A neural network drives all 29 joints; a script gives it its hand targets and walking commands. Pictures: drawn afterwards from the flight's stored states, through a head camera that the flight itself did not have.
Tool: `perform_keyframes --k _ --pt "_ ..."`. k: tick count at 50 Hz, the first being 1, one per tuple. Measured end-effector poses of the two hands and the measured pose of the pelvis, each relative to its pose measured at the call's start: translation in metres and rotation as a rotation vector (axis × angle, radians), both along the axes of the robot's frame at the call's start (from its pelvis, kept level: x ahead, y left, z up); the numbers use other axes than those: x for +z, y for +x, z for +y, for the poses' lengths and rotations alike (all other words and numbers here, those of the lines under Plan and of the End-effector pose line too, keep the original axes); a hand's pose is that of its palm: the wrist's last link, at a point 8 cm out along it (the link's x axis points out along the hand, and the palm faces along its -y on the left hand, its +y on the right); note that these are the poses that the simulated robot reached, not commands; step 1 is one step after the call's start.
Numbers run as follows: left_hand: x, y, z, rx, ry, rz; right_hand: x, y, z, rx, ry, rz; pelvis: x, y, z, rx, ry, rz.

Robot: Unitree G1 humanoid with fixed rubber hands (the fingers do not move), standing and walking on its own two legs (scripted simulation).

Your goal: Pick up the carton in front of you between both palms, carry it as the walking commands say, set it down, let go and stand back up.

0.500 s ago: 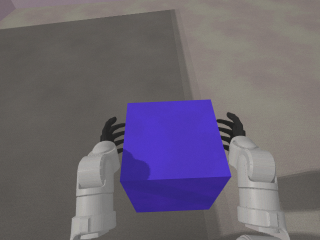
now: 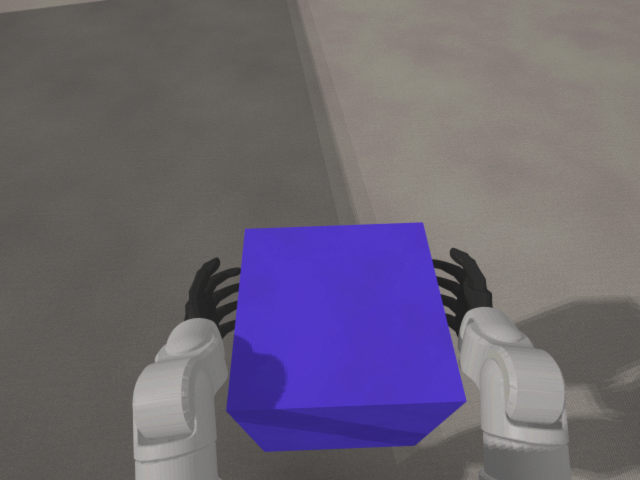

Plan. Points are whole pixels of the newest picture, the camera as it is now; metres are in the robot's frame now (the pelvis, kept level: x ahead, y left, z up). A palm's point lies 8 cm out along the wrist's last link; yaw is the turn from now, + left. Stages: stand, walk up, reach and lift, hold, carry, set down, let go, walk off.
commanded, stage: carry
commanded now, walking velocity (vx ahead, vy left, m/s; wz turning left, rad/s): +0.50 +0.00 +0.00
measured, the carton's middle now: (337, 346) +0.29 +0.00 -0.02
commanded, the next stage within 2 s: none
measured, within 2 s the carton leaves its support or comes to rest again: neither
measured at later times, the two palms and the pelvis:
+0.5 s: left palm (249, 140) +0.56 +0.12 +0.10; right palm (445, 124) +0.59 -0.18 +0.09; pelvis +0.34 -0.05 +0.00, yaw +5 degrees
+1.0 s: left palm (242, 48) +0.89 +0.17 +0.06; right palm (387, 41) +0.90 -0.13 +0.06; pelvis +0.66 +0.02 -0.01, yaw +0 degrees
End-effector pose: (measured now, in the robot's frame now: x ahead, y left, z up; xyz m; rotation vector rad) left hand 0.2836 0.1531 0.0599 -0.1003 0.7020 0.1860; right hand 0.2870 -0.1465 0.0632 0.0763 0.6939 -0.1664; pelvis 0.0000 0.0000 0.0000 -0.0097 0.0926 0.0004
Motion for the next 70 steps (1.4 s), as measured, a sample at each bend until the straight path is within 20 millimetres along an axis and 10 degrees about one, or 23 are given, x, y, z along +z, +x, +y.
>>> perform_keyframes --k 8,17,27,37,46,54,64,70 --pt "0.033 0.074 -0.006 -0.031 -0.002 -0.072 0.040 0.069 -0.006 -0.011 -0.028 -0.072 0.010 0.112 -0.003 0.017 -0.031 -0.007" --pt "0.034 0.195 -0.026 0.025 0.045 -0.143 0.028 0.208 -0.025 0.051 0.010 -0.145 -0.028 0.259 -0.033 0.059 -0.006 -0.064" --pt "0.042 0.293 -0.033 0.096 0.056 -0.021 0.031 0.327 -0.031 0.124 0.019 -0.024 0.004 0.358 -0.055 0.082 0.034 -0.039" --pt "0.053 0.421 -0.031 0.031 0.066 -0.064 0.041 0.436 -0.031 0.062 0.018 -0.066 0.008 0.482 -0.039 0.058 0.041 -0.030" --pt "0.004 0.556 0.009 0.021 0.021 -0.036 0.006 0.568 0.009 0.050 -0.022 -0.036 -0.025 0.619 0.002 0.024 0.035 -0.043" --pt "0.010 0.655 0.020 -0.042 0.006 0.025 0.013 0.646 0.020 -0.004 -0.031 0.026 0.002 0.705 0.024 0.007 -0.002 -0.028" --pt "0.042 0.778 0.020 -0.003 0.013 -0.092 0.046 0.780 0.020 0.030 -0.025 -0.092 0.007 0.839 0.016 0.028 -0.009 -0.029" --pt "0.032 0.867 0.001 0.024 0.027 -0.118 0.028 0.878 0.002 0.058 0.001 -0.118 -0.018 0.932 -0.008 0.050 0.014 -0.051"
